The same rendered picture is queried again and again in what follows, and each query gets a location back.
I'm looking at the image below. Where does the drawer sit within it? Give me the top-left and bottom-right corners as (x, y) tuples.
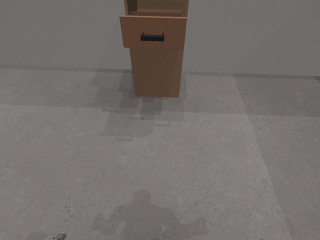
(119, 11), (187, 50)

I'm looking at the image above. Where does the cabinet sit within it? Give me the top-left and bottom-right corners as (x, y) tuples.
(124, 0), (189, 98)

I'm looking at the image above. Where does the handle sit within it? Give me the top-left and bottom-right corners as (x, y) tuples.
(140, 32), (165, 42)

